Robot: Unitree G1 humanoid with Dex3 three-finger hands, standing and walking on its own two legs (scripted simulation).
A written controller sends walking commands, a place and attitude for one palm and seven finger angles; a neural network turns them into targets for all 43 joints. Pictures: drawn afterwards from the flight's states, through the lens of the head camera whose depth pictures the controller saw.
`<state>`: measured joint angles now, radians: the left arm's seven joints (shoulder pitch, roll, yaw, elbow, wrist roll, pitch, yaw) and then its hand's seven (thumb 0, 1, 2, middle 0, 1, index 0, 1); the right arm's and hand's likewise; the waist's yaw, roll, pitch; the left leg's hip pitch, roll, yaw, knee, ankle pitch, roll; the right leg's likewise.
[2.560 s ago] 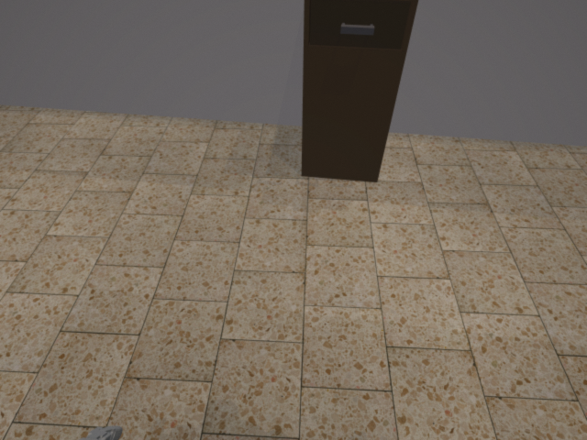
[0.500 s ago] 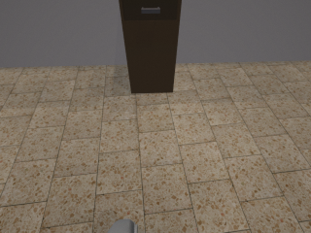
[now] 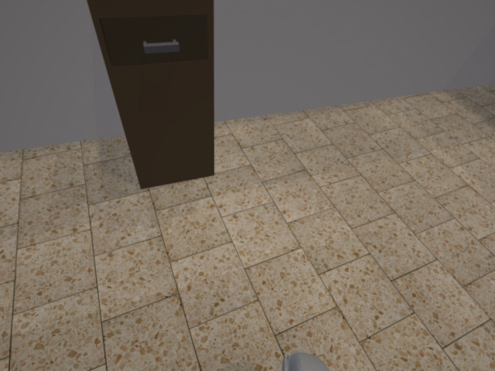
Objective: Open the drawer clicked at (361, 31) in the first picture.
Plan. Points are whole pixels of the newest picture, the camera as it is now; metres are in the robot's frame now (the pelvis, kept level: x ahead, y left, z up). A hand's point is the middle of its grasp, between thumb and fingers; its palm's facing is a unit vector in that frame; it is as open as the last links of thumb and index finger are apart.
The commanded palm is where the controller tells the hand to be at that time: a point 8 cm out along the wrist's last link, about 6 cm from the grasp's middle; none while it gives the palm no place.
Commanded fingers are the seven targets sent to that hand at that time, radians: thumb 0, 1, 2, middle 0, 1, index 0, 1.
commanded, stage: walk to a spot facing it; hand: left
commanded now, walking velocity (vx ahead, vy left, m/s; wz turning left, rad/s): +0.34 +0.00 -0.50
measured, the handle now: (160, 45) +1.11 +0.39 -0.01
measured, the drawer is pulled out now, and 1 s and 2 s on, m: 0.00 0.00 0.00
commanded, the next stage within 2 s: turn to face it in 0.92 s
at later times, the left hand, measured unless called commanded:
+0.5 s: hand (220, 274) +0.35 +0.08 -0.18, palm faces -0.25 -0.96 -0.14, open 7.3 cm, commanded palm none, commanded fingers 0.00 0.90 0.90 -0.20 -0.30 -0.20 -0.30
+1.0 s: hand (197, 240) +0.44 +0.14 -0.18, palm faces -0.28 -0.95 -0.13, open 7.3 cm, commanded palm none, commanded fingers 0.00 0.90 0.90 -0.20 -0.30 -0.20 -0.30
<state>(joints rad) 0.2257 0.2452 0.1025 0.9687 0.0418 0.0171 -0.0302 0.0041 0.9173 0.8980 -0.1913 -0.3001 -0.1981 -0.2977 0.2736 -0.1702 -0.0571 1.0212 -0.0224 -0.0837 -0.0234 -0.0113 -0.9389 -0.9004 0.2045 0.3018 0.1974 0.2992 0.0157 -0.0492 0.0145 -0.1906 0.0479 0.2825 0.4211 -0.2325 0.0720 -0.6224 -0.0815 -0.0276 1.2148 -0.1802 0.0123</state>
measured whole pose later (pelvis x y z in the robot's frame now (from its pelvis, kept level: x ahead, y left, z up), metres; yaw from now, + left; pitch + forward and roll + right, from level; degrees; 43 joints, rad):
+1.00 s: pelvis +0.38 -0.03 +0.00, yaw -22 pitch -1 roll -2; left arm 0.32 0.20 0.08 1.06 0.03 0.02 -0.03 0.01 0.92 0.90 -0.20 -0.30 -0.20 -0.30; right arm 0.20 -0.15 -0.03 0.97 -0.02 -0.07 -0.02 0.00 -0.92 -0.90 0.20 0.30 0.20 0.30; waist 0.04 -0.04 0.04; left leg -0.24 0.10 0.25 0.48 -0.22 0.04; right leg -0.50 -0.06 -0.06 1.19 -0.34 0.02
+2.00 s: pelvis +0.42 -0.08 -0.01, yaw +3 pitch +1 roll +0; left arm 0.19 0.24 0.06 0.89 0.01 0.04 0.01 0.01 0.91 0.90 -0.20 -0.30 -0.20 -0.30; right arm 0.18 -0.26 -0.08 0.90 -0.03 0.06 0.02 0.01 -0.90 -0.90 0.20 0.30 0.20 0.30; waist -0.02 0.03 0.05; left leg -0.39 -0.05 -0.07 0.54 -0.17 0.01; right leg -0.29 -0.03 -0.03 0.60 -0.36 0.06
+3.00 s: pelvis +0.48 -0.08 +0.00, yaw +19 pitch -2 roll +0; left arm 0.29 0.14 0.03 1.06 0.02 -0.05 0.01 0.00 0.93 0.90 -0.20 -0.30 -0.21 -0.30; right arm 0.35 -0.20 -0.06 1.13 -0.03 0.03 0.01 0.01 -0.91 -0.90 0.20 0.30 0.19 0.30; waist -0.01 0.04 0.01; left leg -0.41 0.07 0.04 1.04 -0.35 0.01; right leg -0.16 -0.02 -0.15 0.46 -0.27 -0.04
